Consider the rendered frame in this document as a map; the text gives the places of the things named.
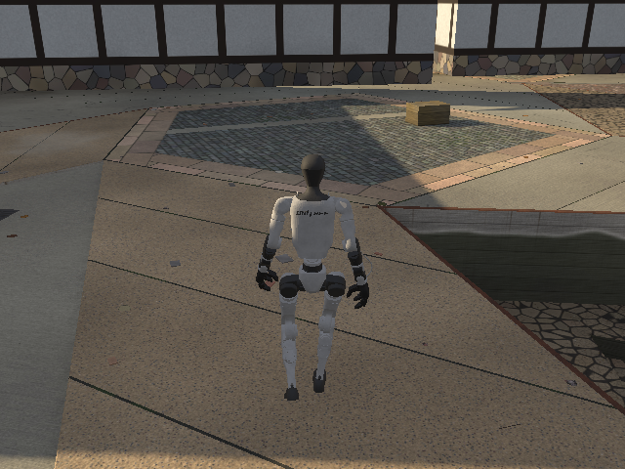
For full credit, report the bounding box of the right robot hand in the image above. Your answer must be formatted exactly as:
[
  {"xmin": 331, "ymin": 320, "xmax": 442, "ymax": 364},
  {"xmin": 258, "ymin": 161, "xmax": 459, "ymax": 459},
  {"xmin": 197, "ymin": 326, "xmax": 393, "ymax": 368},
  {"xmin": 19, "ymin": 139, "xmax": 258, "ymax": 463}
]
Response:
[{"xmin": 347, "ymin": 283, "xmax": 369, "ymax": 309}]

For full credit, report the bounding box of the right robot forearm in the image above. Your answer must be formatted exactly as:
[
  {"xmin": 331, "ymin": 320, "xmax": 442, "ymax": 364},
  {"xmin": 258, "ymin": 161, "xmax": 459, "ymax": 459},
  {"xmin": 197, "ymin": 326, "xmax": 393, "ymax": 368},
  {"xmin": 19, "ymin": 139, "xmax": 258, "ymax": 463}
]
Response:
[{"xmin": 348, "ymin": 238, "xmax": 367, "ymax": 285}]

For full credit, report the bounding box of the humanoid robot torso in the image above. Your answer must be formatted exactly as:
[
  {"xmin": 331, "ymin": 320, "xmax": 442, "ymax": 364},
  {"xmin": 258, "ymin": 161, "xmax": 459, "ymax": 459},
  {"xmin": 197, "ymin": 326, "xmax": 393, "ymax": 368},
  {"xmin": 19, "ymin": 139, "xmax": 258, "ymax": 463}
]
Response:
[{"xmin": 290, "ymin": 192, "xmax": 336, "ymax": 293}]

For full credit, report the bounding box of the left robot forearm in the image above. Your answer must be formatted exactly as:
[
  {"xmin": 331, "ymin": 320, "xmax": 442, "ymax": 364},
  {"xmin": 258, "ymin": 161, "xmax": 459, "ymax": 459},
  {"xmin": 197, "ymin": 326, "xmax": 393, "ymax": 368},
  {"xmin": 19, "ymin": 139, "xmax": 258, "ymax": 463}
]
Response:
[{"xmin": 258, "ymin": 234, "xmax": 276, "ymax": 273}]

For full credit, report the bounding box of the left robot upper arm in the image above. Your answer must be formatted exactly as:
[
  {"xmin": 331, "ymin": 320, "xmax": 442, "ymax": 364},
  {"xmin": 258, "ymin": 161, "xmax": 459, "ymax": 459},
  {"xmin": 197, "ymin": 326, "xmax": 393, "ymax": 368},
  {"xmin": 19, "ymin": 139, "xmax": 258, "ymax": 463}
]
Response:
[{"xmin": 267, "ymin": 196, "xmax": 293, "ymax": 249}]

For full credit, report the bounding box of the right robot upper arm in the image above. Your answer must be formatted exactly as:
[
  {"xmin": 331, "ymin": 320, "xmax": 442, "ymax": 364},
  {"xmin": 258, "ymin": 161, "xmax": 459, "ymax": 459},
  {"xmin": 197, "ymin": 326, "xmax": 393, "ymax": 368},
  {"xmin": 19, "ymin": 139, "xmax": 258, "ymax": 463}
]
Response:
[{"xmin": 333, "ymin": 196, "xmax": 357, "ymax": 252}]

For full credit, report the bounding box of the robot right foot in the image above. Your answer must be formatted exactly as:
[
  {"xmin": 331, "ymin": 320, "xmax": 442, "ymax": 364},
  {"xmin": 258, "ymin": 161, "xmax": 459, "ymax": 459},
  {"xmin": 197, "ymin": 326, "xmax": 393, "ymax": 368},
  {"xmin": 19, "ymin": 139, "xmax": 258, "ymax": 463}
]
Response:
[{"xmin": 312, "ymin": 369, "xmax": 326, "ymax": 393}]

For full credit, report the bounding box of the left robot hand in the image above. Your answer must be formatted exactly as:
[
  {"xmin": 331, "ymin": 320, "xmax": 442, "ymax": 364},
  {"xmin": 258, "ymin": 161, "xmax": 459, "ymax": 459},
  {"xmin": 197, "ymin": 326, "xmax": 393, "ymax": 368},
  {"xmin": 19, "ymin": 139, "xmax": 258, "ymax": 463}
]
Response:
[{"xmin": 256, "ymin": 270, "xmax": 278, "ymax": 291}]

